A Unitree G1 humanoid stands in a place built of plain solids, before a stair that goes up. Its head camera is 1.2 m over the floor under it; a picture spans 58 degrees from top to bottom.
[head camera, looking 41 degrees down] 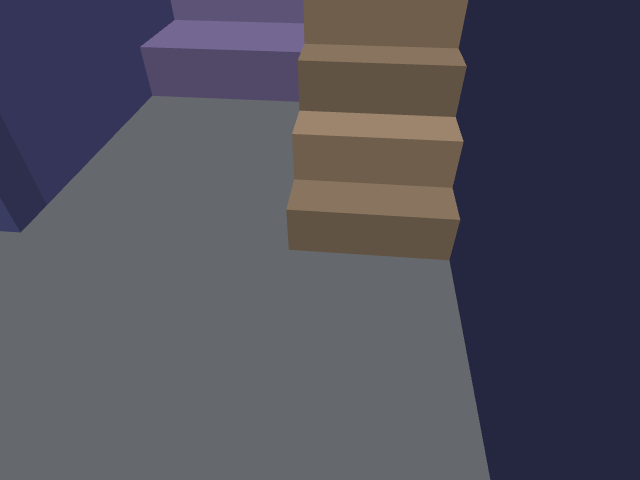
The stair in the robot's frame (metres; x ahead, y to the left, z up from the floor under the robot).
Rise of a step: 0.21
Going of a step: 0.21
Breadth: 0.65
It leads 6 degrees to the right of straight ahead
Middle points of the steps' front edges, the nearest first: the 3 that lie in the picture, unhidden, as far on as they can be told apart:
1.29 -0.20 0.21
1.50 -0.22 0.41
1.71 -0.24 0.62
